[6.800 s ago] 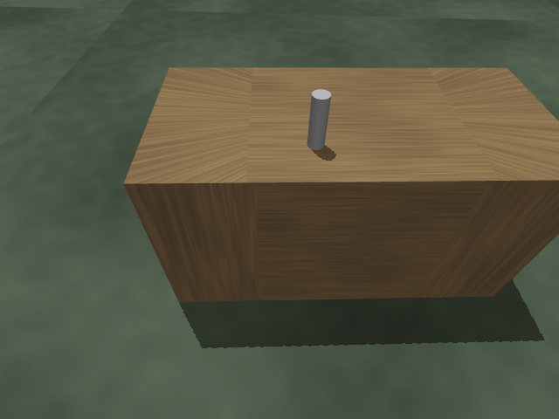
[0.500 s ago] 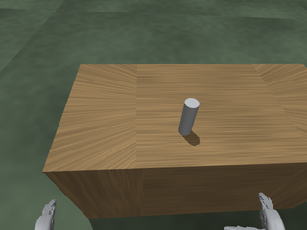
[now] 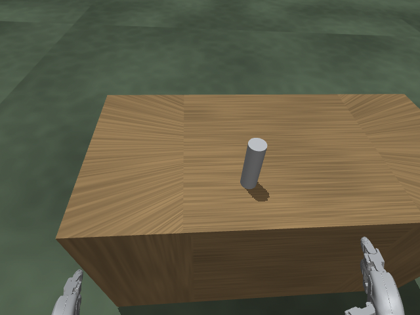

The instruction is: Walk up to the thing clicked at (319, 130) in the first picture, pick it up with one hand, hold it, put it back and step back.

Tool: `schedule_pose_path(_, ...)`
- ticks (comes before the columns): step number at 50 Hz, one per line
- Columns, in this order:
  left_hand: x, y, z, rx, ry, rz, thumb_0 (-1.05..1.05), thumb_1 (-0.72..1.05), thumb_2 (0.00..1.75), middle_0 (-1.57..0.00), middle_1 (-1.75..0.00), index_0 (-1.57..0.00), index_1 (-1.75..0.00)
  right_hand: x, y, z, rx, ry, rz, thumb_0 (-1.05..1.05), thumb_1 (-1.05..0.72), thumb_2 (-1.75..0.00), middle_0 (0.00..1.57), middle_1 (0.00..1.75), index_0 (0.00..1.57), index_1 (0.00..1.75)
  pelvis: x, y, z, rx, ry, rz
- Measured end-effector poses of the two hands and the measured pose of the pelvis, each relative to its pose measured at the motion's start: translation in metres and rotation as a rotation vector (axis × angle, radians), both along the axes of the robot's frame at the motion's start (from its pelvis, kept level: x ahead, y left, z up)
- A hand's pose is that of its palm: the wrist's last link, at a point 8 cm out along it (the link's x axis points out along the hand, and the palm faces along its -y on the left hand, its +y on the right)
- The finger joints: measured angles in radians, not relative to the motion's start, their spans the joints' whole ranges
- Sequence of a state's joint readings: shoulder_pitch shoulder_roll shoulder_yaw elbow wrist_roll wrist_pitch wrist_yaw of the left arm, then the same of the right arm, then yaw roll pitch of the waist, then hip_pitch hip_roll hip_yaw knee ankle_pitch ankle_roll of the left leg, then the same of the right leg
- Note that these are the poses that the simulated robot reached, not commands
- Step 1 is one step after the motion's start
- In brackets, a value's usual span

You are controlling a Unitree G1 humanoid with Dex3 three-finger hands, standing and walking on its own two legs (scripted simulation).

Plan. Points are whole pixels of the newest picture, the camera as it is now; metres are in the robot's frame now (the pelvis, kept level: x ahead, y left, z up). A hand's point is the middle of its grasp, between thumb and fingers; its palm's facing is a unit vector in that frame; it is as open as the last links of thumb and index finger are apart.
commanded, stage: rise first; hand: right
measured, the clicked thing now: (252, 165) +0.50 -0.12 -0.05
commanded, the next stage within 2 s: go down in 0.62 s
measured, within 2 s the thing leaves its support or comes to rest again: neither
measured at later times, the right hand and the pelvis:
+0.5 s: hand (351, 292) +0.17 -0.23 +0.01, palm faces +0.23 +0.91 -0.33, open 17.6 cm; pelvis -0.01 +0.00 +0.00, yaw +0 degrees
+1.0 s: hand (356, 280) +0.18 -0.24 +0.04, palm faces +0.27 +0.92 -0.29, open 17.5 cm; pelvis -0.01 +0.00 +0.00, yaw -1 degrees
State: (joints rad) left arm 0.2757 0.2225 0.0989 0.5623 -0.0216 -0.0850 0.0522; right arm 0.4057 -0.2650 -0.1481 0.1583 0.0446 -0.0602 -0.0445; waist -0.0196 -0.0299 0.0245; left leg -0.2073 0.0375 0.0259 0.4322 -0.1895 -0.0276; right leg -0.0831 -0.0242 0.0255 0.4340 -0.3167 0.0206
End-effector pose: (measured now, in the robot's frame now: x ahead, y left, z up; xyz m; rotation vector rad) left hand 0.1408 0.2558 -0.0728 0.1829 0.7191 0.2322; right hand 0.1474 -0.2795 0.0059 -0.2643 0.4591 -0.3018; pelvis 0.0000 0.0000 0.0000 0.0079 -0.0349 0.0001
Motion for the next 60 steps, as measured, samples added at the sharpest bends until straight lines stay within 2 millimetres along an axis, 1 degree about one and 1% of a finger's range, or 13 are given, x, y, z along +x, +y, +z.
schedule_pose_path(6, -0.004, 0.002, -0.003, 0.004, 0.01, -0.001, -0.01, -0.52, 0.05, -0.06, -0.07, -0.06, -0.06, -0.004, 0.003, 0.009, -0.018, -0.037, 0.017, -0.02, 0.59, -0.04, 0.05, 0.06, 0.05, 0.06, -0.004, 0.001, 0.0, -0.002, -0.005, -0.001)
schedule_pose_path(11, -0.003, 0.005, 0.0, 0.013, -0.01, 0.003, -0.01, -0.53, 0.06, -0.06, -0.07, -0.06, -0.06, -0.007, 0.003, 0.017, -0.029, -0.071, 0.021, -0.02, 0.59, -0.04, 0.05, 0.06, 0.05, 0.06, -0.006, 0.001, 0.0, -0.002, -0.009, -0.004)
schedule_pose_path(22, -0.005, 0.004, -0.004, 0.0, -0.014, -0.002, -0.01, -0.53, 0.07, -0.06, -0.07, -0.06, -0.07, -0.011, 0.005, 0.029, -0.045, -0.125, 0.04, -0.02, 0.58, -0.04, 0.05, 0.06, 0.05, 0.06, -0.009, 0.002, 0.0, -0.004, -0.013, -0.006)
schedule_pose_path(32, -0.006, 0.003, -0.008, -0.006, -0.003, -0.013, -0.01, -0.53, 0.07, -0.06, -0.07, -0.06, -0.07, -0.01, 0.007, 0.04, -0.063, -0.173, 0.052, -0.02, 0.55, -0.05, 0.05, 0.06, 0.06, 0.06, -0.01, 0.003, -0.001, -0.004, -0.007, -0.008)
schedule_pose_path(43, 0.001, 0.007, -0.001, 0.003, -0.035, -0.014, -0.01, -0.52, 0.06, -0.06, -0.07, -0.07, -0.07, -0.008, 0.003, 0.048, -0.065, -0.242, 0.041, -0.02, 0.51, -0.05, 0.05, 0.06, 0.06, 0.06, -0.008, 0.004, -0.002, -0.003, -0.003, -0.012)
schedule_pose_path(47, -0.001, 0.01, -0.006, 0.006, -0.017, -0.01, -0.01, -0.52, 0.05, -0.06, -0.06, -0.06, -0.06, -0.007, 0.003, 0.049, -0.056, -0.273, 0.043, -0.02, 0.53, -0.04, 0.05, 0.06, 0.06, 0.06, -0.008, 0.004, -0.003, -0.002, 0.007, -0.012)
schedule_pose_path(51, -0.003, 0.014, -0.014, 0.008, 0.019, 0.003, -0.01, -0.52, 0.04, -0.06, -0.06, -0.06, -0.05, 0.0, -0.001, 0.048, -0.045, -0.294, 0.039, -0.02, 0.56, -0.02, 0.05, 0.06, 0.06, 0.06, -0.01, 0.005, -0.005, -0.002, 0.015, -0.015)
schedule_pose_path(54, -0.003, 0.014, -0.016, 0.013, 0.027, 0.006, -0.01, -0.52, 0.04, -0.06, -0.05, -0.06, -0.05, 0.012, -0.007, 0.05, -0.031, -0.333, 0.039, -0.02, 0.58, -0.02, 0.05, 0.06, 0.06, 0.05, -0.013, 0.006, -0.006, -0.002, 0.019, -0.019)
schedule_pose_path(57, -0.001, 0.01, -0.017, 0.018, 0.026, 0.001, -0.01, -0.52, 0.04, -0.05, -0.05, -0.06, -0.05, 0.031, -0.015, 0.053, 0.001, -0.374, 0.053, -0.02, 0.59, -0.02, 0.05, 0.06, 0.06, 0.05, -0.016, 0.008, -0.007, -0.002, 0.026, -0.023)
schedule_pose_path(60, 0.002, 0.006, -0.012, 0.026, -0.004, -0.001, -0.01, -0.52, 0.03, -0.05, -0.05, -0.06, -0.05, 0.055, -0.021, 0.057, 0.046, -0.403, 0.091, -0.02, 0.6, -0.01, 0.05, 0.05, 0.06, 0.05, -0.017, 0.009, -0.007, -0.003, 0.031, -0.025)
